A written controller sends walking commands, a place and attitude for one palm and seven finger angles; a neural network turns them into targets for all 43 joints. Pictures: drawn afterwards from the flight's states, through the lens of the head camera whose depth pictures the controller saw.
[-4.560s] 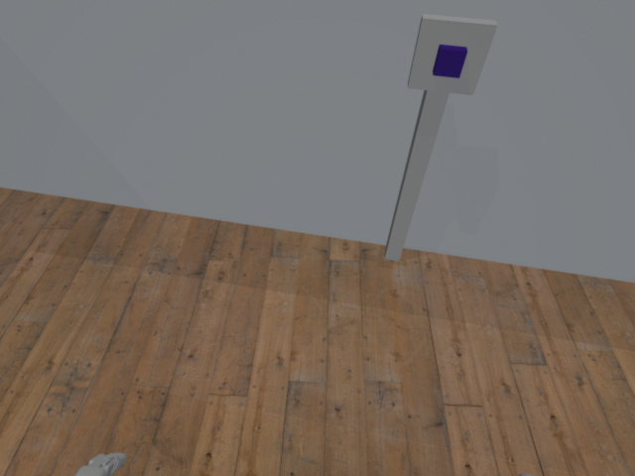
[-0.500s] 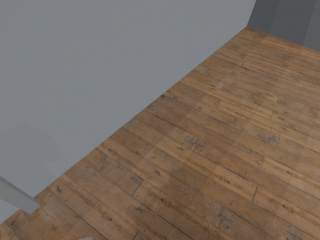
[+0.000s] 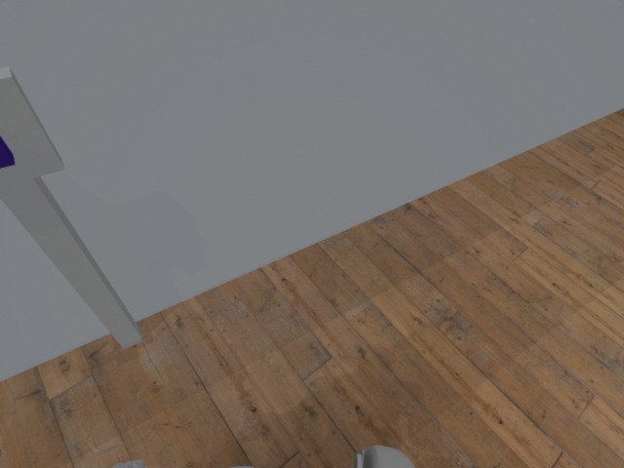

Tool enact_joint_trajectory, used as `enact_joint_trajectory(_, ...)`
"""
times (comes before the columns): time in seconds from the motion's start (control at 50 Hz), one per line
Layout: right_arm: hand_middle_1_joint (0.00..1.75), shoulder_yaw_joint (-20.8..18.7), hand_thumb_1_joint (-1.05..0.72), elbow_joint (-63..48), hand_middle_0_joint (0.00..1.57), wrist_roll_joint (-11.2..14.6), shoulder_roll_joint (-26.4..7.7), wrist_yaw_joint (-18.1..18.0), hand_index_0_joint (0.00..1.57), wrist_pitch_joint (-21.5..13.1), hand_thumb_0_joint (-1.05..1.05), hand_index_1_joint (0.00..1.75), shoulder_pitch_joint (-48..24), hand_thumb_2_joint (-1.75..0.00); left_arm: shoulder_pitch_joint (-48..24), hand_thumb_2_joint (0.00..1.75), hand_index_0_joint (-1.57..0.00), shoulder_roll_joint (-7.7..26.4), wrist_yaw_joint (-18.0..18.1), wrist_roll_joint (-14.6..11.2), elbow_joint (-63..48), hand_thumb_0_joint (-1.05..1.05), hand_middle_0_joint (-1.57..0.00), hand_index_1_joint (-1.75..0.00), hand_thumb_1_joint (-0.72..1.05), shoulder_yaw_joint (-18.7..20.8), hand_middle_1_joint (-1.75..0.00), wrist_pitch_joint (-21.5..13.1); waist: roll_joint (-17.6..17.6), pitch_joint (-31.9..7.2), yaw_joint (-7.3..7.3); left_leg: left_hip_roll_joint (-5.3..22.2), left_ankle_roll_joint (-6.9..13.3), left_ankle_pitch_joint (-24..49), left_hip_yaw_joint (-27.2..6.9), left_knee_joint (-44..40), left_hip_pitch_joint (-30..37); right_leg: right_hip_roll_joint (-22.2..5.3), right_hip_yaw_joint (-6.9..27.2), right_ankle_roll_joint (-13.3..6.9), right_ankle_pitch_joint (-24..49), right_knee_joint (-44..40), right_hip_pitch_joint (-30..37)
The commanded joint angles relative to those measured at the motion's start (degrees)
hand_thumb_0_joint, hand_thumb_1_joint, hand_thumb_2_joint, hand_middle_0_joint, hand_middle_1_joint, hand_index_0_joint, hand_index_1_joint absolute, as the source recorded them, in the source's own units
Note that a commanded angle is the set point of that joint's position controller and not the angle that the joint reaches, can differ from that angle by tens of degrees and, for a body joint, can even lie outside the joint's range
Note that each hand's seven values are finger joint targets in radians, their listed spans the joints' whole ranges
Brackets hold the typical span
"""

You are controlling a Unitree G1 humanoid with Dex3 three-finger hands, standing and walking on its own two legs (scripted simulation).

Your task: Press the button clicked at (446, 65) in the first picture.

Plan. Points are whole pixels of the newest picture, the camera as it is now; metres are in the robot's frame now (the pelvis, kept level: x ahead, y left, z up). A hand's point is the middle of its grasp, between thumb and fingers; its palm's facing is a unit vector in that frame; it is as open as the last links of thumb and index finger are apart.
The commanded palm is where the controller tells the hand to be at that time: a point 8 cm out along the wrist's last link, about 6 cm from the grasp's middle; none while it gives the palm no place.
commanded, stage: turn to face it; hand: left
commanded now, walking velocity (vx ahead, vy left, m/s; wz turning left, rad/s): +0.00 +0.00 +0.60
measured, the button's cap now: out of the picture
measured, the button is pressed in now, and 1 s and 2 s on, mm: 0 0 0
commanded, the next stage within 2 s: take the last steps up to it in 0.78 s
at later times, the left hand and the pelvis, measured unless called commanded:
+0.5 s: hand out of the picture +0.00 +0.15 -0.14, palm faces +0.32 -0.90 -0.29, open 7.4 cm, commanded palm none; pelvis -0.01 -0.06 +0.01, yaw +19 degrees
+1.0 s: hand out of the picture -0.11 +0.17 -0.16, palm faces +0.52 -0.82 -0.25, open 7.4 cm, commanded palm none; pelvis -0.04 -0.03 +0.01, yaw +29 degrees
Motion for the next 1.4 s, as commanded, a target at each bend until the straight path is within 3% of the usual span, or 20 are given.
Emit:
enact_joint_trajectory(0.0, 0.3, -2.2, -0.9, -3.2, 0.2, 0.3, -10.3, -0.8, 0.2, -1.0, 0.0, 0.3, 2.5, -0.9, -0.3, 0.9, -0.2, 2.8, 0.1, -0.5, -5.3, 0.0, -0.2, -0.3, 0.9, 0.4, -0.3, -1.6, 8.4, -7.9, -0.7, 13.9, 5.6, 20.7, -18.1, -14.9, 13.5, 0.0, 3.2, 0.7, 0.4, -5.0, -2.8)
enact_joint_trajectory(0.12, 0.3, -2.9, -0.9, -3.3, 0.2, 0.1, -11.8, -0.3, 0.2, 0.3, 0.0, 0.3, 2.0, -0.9, -1.7, 0.9, -0.2, 2.9, 0.5, -0.7, -6.7, 0.0, -0.2, -0.3, 0.9, 0.1, -0.3, -1.6, 9.8, -6.4, -1.69, 13.4, 6.6, 13.8, -23.4, -15.3, 12.1, 2.0, 3.2, 0.3, -2.7, -14.9, 0.9)
enact_joint_trajectory(0.26, 0.3, -3.4, -0.9, -5.1, 0.2, 0.5, -11.4, 0.4, 0.2, 1.4, 0.0, 0.3, -3.2, -0.9, 7.5, 0.9, -0.2, 3.9, 1.1, -1.1, -5.9, 0.0, -0.2, -0.3, 0.9, 0.2, -0.3, -2.6, 9.4, -7.9, 2.52, 7.6, 2.4, 8.9, -25.0, -9.5, -0.1, 4.2, 1.9, -1.8, 6.8, -41.5, 22.0)
enact_joint_trajectory(0.28, 0.3, -3.2, -0.9, -5.7, 0.2, 1.0, -8.2, 0.8, 0.2, 1.6, 0.0, 0.3, -2.4, -0.9, 9.2, 0.9, -0.2, 7.2, 1.5, -0.5, -6.0, 0.0, -0.2, -0.3, 0.9, 0.8, -0.3, -3.2, -0.6, -8.4, 3.29, 2.4, -1.4, 0.1, -20.4, -0.5, -8.9, -4.4, 10.2, -4.6, 3.6, -51.4, 29.6)
enact_joint_trajectory(0.3, 0.3, -2.6, -0.9, -7.5, 0.2, 1.0, -4.7, 0.9, 0.2, 1.4, 0.0, 0.3, -2.3, -0.9, 7.9, 0.9, -0.2, 12.3, 1.7, 0.4, -7.1, 0.0, -0.2, -0.3, 0.9, 1.6, -0.3, -3.4, -16.6, -5.8, 3.4, -6.2, -6.5, -16.0, -7.8, 14.5, -18.6, -20.6, 26.3, -11.6, 2.5, -56.0, 29.5)
enact_joint_trajectory(0.32, 0.3, -3.3, -0.9, -7.1, 0.2, 0.0, -8.6, 0.9, 0.2, 1.8, 0.0, 0.3, -3.1, -0.9, 5.1, 0.9, -0.2, 11.6, 1.9, -0.3, -8.2, 0.0, -0.2, -0.3, 0.9, 1.3, -0.3, -3.2, -12.9, -5.2, 2.79, -2.7, -5.9, -17.4, -10.2, 25.2, -15.5, -23.2, 24.1, -13.7, 3.4, -56.1, 20.9)
enact_joint_trajectory(0.4, 0.3, -2.7, -0.9, -3.4, 0.2, 0.1, -6.3, 2.1, 0.2, 2.8, 0.0, 0.3, -1.5, -0.9, -0.9, 0.9, -0.2, 5.8, 1.4, -0.2, -8.7, 0.0, -0.2, -0.3, 0.9, -0.6, -0.3, -4.0, -6.7, 0.2, -0.74, 0.6, -7.5, -6.1, -6.7, 36.9, -14.4, -12.0, 6.2, -10.5, 16.8, -50.4, 16.9)
enact_joint_trajectory(0.58, 0.3, -0.6, -0.9, -4.3, 0.2, 0.8, -4.1, 1.8, 0.2, 2.4, 0.0, 0.3, -8.9, -0.9, 8.8, 0.9, -0.2, 9.6, 1.2, 0.5, -3.9, 0.0, -0.2, -0.3, 0.9, 0.2, -0.3, -3.7, -9.5, -3.0, 4.29, 0.8, -7.8, -11.5, -0.8, 14.4, -6.7, -14.4, 1.2, -12.1, 33.5, -45.5, 25.7)
enact_joint_trajectory(0.68, 0.3, -0.4, -0.9, -2.2, 0.2, 0.8, -5.6, 1.1, 0.2, 0.8, 0.0, 0.3, -2.2, -0.9, 7.2, 0.9, -0.2, 9.6, 1.0, -0.3, -2.3, 0.0, -0.2, -0.3, 0.9, 0.8, -0.3, -3.1, -6.9, -7.8, 0.93, 0.4, -5.8, 2.9, 1.2, -10.6, 9.9, -12.1, -4.1, -6.7, 34.4, -34.3, 23.0)
enact_joint_trajectory(0.7, 0.3, -1.4, -0.9, -1.9, 0.2, 0.4, -10.3, 0.9, 0.2, 0.1, 0.0, 0.3, 0.0, -0.9, 8.0, 0.9, -0.2, 7.3, 0.7, -0.7, -3.2, 0.0, -0.2, -0.3, 0.9, 0.6, -0.3, -2.9, 3.6, -10.8, -0.21, 8.5, -2.6, 16.2, -7.6, -13.0, 20.7, -8.4, -6.6, -3.4, 23.0, -25.5, 13.4)
enact_joint_trajectory(0.72, 0.3, -2.6, -0.9, -1.8, 0.2, 0.5, -15.6, 0.7, 0.2, 0.2, 0.0, 0.3, 2.9, -0.9, 6.7, 0.9, -0.2, 3.6, 0.3, -0.8, -5.2, 0.0, -0.2, -0.3, 0.9, -0.9, -0.3, -2.8, 18.7, -10.8, -1.76, 21.9, 4.4, 37.9, -22.4, -12.3, 26.7, -2.3, -6.8, -0.2, -10.4, -15.2, -0.6)
enact_joint_trajectory(0.74, 0.3, -2.6, -0.9, -0.3, 0.2, 0.5, -15.6, 0.0, 0.2, 0.4, 0.0, 0.3, 5.3, -0.9, 3.3, 0.9, -0.2, 3.6, 0.9, -0.2, -5.6, 0.0, -0.2, -0.3, 0.9, -1.4, -0.3, -2.0, 16.2, -10.1, -3.38, 23.6, 8.1, 39.9, -22.1, -12.8, 22.1, -1.7, -1.4, -0.7, -15.7, -8.3, -0.7)
enact_joint_trajectory(0.84, 0.3, -0.6, -0.9, -1.6, 0.2, 0.4, -10.1, -1.0, 0.2, 0.0, 0.0, 0.3, -4.3, -0.9, 5.0, 0.9, -0.2, 3.2, 0.1, -0.6, -1.4, 0.0, -0.2, -0.3, 0.9, -0.9, -0.3, -1.5, 12.2, -4.5, 1.16, 13.5, 5.0, 28.5, -11.8, -14.2, 11.8, -0.5, 1.1, -0.6, -3.3, -6.3, 3.1)
enact_joint_trajectory(0.98, 0.3, -0.8, -0.9, 0.9, 0.2, -0.2, -9.0, -0.7, 0.2, -0.3, 0.0, 0.3, 0.2, -0.9, 4.3, 0.9, -0.2, 0.3, -0.7, 0.1, -0.9, 0.0, -0.2, -0.3, 0.9, -2.2, -0.3, -2.6, 11.7, -2.4, -0.41, 13.5, 6.0, -5.2, -18.2, -19.7, 9.4, 2.4, -1.2, -2.0, -4.5, -23.8, 8.8)
enact_joint_trajectory(1.04, 0.3, -0.5, -0.9, 2.0, 0.2, 0.1, -7.8, -0.5, 0.2, -0.5, 0.0, 0.3, -0.3, -0.9, 10.3, 0.9, -0.2, -0.2, -1.0, 0.2, 1.5, 0.0, -0.2, -0.3, 0.9, -2.3, -0.3, -3.8, 9.4, -1.5, 2.6, 10.9, 4.1, -15.5, -17.1, -16.6, 2.2, 4.3, -3.0, -2.7, 1.8, -37.1, 20.7)
enact_joint_trajectory(1.06, 0.3, -0.3, -0.9, 2.2, 0.2, 0.3, -6.4, -0.4, 0.2, -0.6, 0.0, 0.3, -0.2, -0.9, 14.1, 0.9, -0.2, 0.8, -0.9, 0.4, 2.9, 0.0, -0.2, -0.3, 0.9, -2.0, -0.3, -4.5, 4.5, -1.0, 4.34, 7.3, 1.8, -18.4, -14.3, -10.5, -3.2, 3.2, -1.3, -3.1, 3.3, -43.6, 27.9)
enact_joint_trajectory(1.1, 0.3, 0.8, -0.9, -1.3, 0.2, 0.6, -1.4, 0.3, 0.2, -1.1, 0.0, 0.3, -3.4, -0.9, 20.4, 0.9, -0.2, 8.6, 0.1, 0.8, 3.7, 0.0, -0.2, -0.3, 0.9, -0.4, -0.3, -5.0, -15.6, 3.0, 8.07, -1.8, -2.9, -20.3, -3.7, 16.1, -21.5, -18.8, 29.5, -12.1, -20.6, -61.4, 31.7)
enact_joint_trajectory(1.12, 0.3, 0.0, -0.9, -1.8, 0.2, 0.0, -4.5, 0.7, 0.2, -0.7, 0.0, 0.3, -5.1, -0.9, 20.8, 0.9, -0.2, 8.6, 0.6, 0.2, 3.9, 0.0, -0.2, -0.3, 0.9, -0.2, -0.3, -5.5, -13.3, 4.0, 7.55, 1.0, -2.8, -16.3, -7.1, 22.8, -21.6, -21.0, 34.0, -14.1, -26.8, -64.8, 26.5)
enact_joint_trajectory(1.22, 0.3, -0.6, -0.9, 4.2, 0.2, -0.1, -1.0, 1.9, 0.2, -0.1, 0.0, 0.3, 2.0, -0.9, 12.9, 0.9, -0.2, 0.9, 0.6, -0.1, 3.9, 0.0, -0.2, -0.3, 0.9, -2.1, -0.3, -7.2, -4.6, 6.6, 1.07, 4.5, -4.6, 2.0, -4.3, 27.7, -15.4, -10.5, 8.5, -9.8, -2.7, -61.4, 18.4)
enact_joint_trajectory(1.38, 0.3, 0.4, -0.9, 2.7, 0.2, 0.3, 1.6, 2.3, 0.2, -1.6, 0.0, 0.3, -4.2, -0.9, 20.2, 0.9, -0.2, 0.6, 0.8, 0.2, 9.6, 0.0, -0.2, -0.3, 0.9, -2.1, -0.3, -8.1, -4.7, 4.5, 3.7, 5.4, -5.0, 2.6, 0.5, 10.6, -14.5, -10.9, 3.0, -11.9, 13.4, -57.9, 26.2)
